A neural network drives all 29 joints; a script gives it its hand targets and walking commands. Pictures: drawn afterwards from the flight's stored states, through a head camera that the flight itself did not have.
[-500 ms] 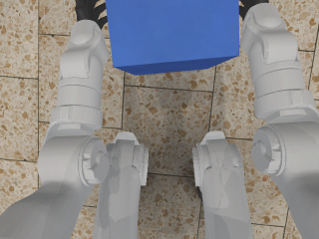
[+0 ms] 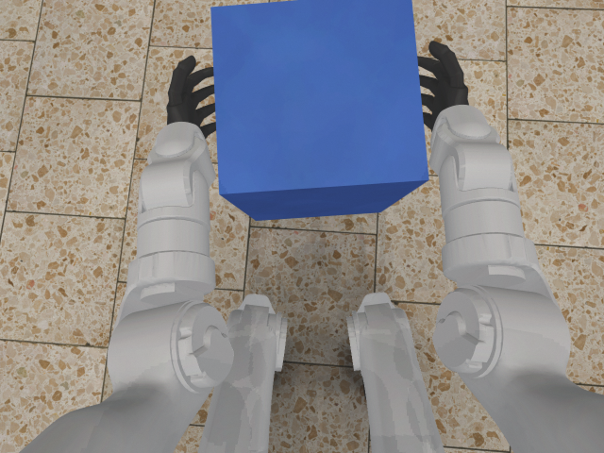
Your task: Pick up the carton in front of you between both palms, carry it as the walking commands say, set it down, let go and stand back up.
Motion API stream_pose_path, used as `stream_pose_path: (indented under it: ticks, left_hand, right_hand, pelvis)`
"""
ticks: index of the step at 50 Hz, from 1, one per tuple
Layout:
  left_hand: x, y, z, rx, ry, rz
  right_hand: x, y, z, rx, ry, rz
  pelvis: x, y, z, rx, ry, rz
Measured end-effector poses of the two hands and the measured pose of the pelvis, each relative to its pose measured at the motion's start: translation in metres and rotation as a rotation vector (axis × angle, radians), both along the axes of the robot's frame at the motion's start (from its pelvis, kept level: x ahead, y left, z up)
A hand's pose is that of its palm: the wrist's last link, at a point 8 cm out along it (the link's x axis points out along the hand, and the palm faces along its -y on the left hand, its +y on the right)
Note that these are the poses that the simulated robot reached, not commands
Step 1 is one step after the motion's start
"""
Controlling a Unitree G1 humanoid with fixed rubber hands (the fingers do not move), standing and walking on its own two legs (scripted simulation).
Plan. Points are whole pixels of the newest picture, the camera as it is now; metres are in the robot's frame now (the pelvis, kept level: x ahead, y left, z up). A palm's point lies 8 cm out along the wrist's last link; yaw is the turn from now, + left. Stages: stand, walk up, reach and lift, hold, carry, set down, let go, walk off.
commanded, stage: reach and lift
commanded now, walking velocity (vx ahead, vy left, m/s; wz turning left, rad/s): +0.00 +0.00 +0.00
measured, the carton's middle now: (315, 133) +0.53 -0.01 -0.13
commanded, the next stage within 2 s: none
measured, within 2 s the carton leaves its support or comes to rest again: neither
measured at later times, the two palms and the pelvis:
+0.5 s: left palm (105, 101) +0.46 +0.15 +0.11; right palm (536, 85) +0.46 -0.15 +0.10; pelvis +0.05 +0.00 +0.14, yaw -1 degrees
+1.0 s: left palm out of the picture +0.41 +0.15 +0.25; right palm out of the picture +0.41 -0.15 +0.25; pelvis +0.10 +0.00 +0.26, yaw -1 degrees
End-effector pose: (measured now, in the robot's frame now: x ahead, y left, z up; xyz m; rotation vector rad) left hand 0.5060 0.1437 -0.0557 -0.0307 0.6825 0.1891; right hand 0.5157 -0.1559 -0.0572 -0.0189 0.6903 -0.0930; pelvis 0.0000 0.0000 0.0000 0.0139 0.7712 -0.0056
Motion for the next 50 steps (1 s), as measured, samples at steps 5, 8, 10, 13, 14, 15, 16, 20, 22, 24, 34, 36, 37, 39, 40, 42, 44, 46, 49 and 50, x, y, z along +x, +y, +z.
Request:
stream_pose_path:
  ticks: [5,8,10,13,14,15,16,20,22,24,34,36,37,39,40,42,44,46,49,50]
  left_hand:
    - [-0.008,-0.001,0.031,-0.001,0.002,-0.003]
    - [-0.013,-0.001,0.052,-0.002,0.006,-0.005]
    - [-0.018,-0.001,0.066,-0.002,0.009,-0.005]
    - [-0.024,0.000,0.086,-0.003,0.012,-0.006]
    - [-0.027,0.000,0.093,-0.003,0.012,-0.006]
    - [-0.029,0.001,0.100,-0.004,0.012,-0.006]
    - [-0.031,0.001,0.107,-0.005,0.012,-0.006]
    - [-0.039,0.002,0.132,-0.007,0.011,-0.008]
    - [-0.043,0.002,0.145,-0.008,0.010,-0.010]
    - [-0.047,0.002,0.157,-0.008,0.009,-0.013]
    - [-0.066,0.003,0.216,-0.007,0.007,-0.025]
    - [-0.070,0.003,0.227,-0.007,0.007,-0.028]
    - [-0.072,0.003,0.233,-0.007,0.007,-0.029]
    - [-0.076,0.003,0.245,-0.006,0.007,-0.031]
    - [-0.078,0.004,0.251,-0.006,0.006,-0.032]
    - [-0.081,0.004,0.263,-0.005,0.004,-0.033]
    - [-0.085,0.004,0.274,-0.005,0.002,-0.035]
    - [-0.088,0.004,0.286,-0.005,-0.001,-0.037]
    - [-0.094,0.005,0.302,-0.004,-0.008,-0.041]
    - [-0.096,0.005,0.308,-0.001,-0.011,-0.044]
  right_hand:
    - [-0.009,-0.001,0.030,0.009,0.003,-0.011]
    - [-0.016,-0.001,0.050,0.013,0.007,-0.016]
    - [-0.021,-0.001,0.064,0.015,0.010,-0.018]
    - [-0.028,0.000,0.085,0.017,0.013,-0.021]
    - [-0.030,0.000,0.092,0.018,0.013,-0.022]
    - [-0.033,0.000,0.098,0.018,0.013,-0.023]
    - [-0.035,0.001,0.105,0.019,0.013,-0.024]
    - [-0.044,0.002,0.131,0.020,0.012,-0.030]
    - [-0.049,0.002,0.143,0.021,0.011,-0.033]
    - [-0.054,0.002,0.155,0.022,0.010,-0.036]
    - [-0.077,0.002,0.213,0.023,0.008,-0.051]
    - [-0.081,0.003,0.225,0.022,0.009,-0.052]
    - [-0.084,0.003,0.231,0.022,0.009,-0.053]
    - [-0.088,0.003,0.243,0.021,0.008,-0.054]
    - [-0.090,0.003,0.249,0.020,0.007,-0.054]
    - [-0.094,0.004,0.261,0.019,0.005,-0.055]
    - [-0.098,0.004,0.273,0.018,0.003,-0.055]
    - [-0.101,0.004,0.285,0.017,0.000,-0.057]
    - [-0.107,0.004,0.302,0.016,-0.007,-0.058]
    - [-0.109,0.005,0.307,0.015,-0.010,-0.059]
  pelvis:
    - [0.011,0.001,0.025,-0.001,-0.018,-0.002]
    - [0.018,0.001,0.042,-0.001,-0.038,-0.004]
    - [0.023,0.001,0.053,-0.002,-0.054,-0.004]
    - [0.029,0.000,0.071,-0.003,-0.082,-0.005]
    - [0.031,0.000,0.077,-0.003,-0.092,-0.004]
    - [0.033,0.000,0.083,-0.003,-0.102,-0.004]
    - [0.035,0.000,0.088,-0.004,-0.113,-0.004]
    - [0.042,0.000,0.111,-0.006,-0.155,-0.003]
    - [0.045,0.000,0.122,-0.007,-0.177,-0.003]
    - [0.049,0.000,0.133,-0.008,-0.199,-0.003]
    - [0.067,0.001,0.186,-0.012,-0.327,-0.006]
    - [0.071,0.002,0.196,-0.012,-0.358,-0.007]
    - [0.074,0.002,0.201,-0.012,-0.373,-0.008]
    - [0.078,0.002,0.211,-0.013,-0.405,-0.008]
    - [0.080,0.002,0.216,-0.013,-0.421,-0.008]
    - [0.085,0.002,0.225,-0.013,-0.455,-0.008]
    - [0.089,0.003,0.234,-0.014,-0.490,-0.008]
    - [0.093,0.003,0.242,-0.014,-0.526,-0.007]
    - [0.099,0.003,0.252,-0.015,-0.581,-0.007]
    - [0.100,0.003,0.255,-0.016,-0.600,-0.006]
